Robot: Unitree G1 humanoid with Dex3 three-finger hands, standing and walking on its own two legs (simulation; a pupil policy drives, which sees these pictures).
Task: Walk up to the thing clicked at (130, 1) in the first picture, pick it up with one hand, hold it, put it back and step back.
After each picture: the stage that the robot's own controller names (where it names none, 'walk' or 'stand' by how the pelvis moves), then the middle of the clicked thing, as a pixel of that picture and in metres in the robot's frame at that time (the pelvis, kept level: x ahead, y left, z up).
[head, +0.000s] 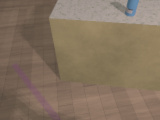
stand; (132, 5) +0.96 -0.30 -0.01
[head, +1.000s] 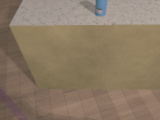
rise first; (101, 4) +0.88 -0.05 +0.02
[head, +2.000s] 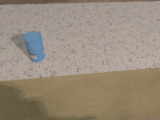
walk; (35, 47) +0.51 +0.23 +0.02
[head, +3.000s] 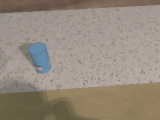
stand; (40, 58) +0.46 +0.19 +0.02
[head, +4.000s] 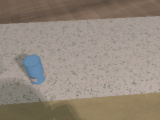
stand; (35, 70) +0.44 +0.22 -0.01
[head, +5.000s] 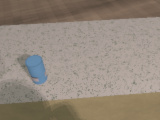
stand; (37, 70) +0.45 +0.22 -0.01
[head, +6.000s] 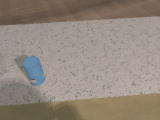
stand; (34, 71) +0.44 +0.22 -0.01
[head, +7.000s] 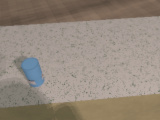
stand; (33, 72) +0.43 +0.23 -0.01
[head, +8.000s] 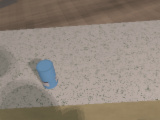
rise first; (47, 74) +0.43 +0.20 -0.01
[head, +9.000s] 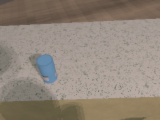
go down; (47, 69) +0.45 +0.20 -0.01
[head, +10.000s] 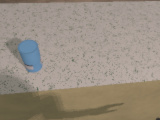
go down; (31, 56) +0.46 +0.18 +0.01
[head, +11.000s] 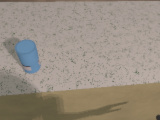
go down; (29, 57) +0.46 +0.19 +0.03
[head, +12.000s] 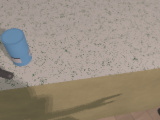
close in; (17, 48) +0.46 +0.20 +0.06
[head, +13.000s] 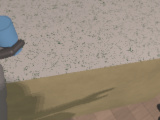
close; (6, 37) +0.49 +0.20 +0.08
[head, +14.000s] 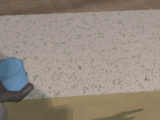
lift; (15, 79) +0.32 +0.22 +0.12
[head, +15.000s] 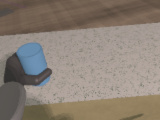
lift; (35, 65) +0.33 +0.16 +0.18
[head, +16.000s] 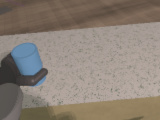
hold; (30, 65) +0.33 +0.17 +0.18
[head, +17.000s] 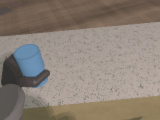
crouch; (32, 66) +0.33 +0.16 +0.18
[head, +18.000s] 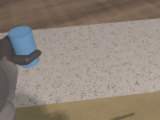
crouch; (25, 47) +0.41 +0.19 +0.18
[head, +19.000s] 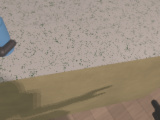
lower; out of the picture +0.49 +0.22 +0.07
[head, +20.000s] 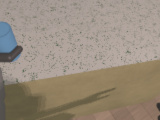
lower; (5, 43) +0.47 +0.21 +0.07
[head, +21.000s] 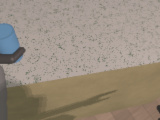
lower; (7, 44) +0.47 +0.21 +0.07
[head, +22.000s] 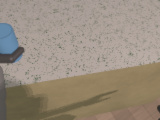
lower; (7, 44) +0.47 +0.21 +0.07
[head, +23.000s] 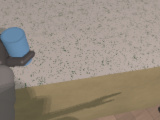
loosen; (18, 48) +0.46 +0.19 +0.07
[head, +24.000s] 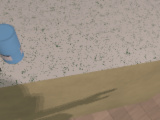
withdraw; (8, 45) +0.46 +0.19 +0.07
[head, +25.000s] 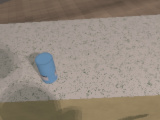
sink last; (47, 68) +0.44 +0.19 +0.03
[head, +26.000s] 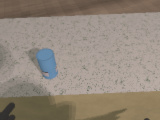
stand; (47, 64) +0.45 +0.18 +0.02
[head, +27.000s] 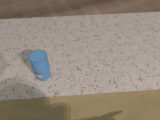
stand; (40, 65) +0.45 +0.19 +0.01
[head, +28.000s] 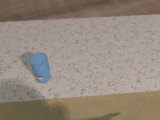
stand; (41, 68) +0.44 +0.19 +0.00
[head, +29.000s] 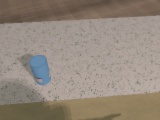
stand; (40, 70) +0.44 +0.19 +0.00
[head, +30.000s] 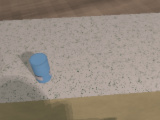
stand; (41, 68) +0.44 +0.19 +0.00
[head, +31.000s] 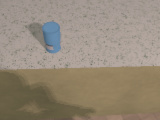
walk; (52, 38) +0.54 +0.13 +0.01
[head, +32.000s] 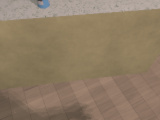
walk; out of the picture +0.84 +0.24 +0.03
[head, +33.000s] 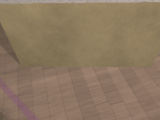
stand; out of the picture +1.18 +0.17 +0.01
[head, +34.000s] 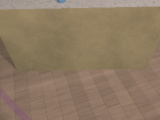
stand; out of the picture +1.17 +0.19 -0.01
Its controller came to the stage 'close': yes
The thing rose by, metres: 0.21
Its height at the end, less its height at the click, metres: +0.00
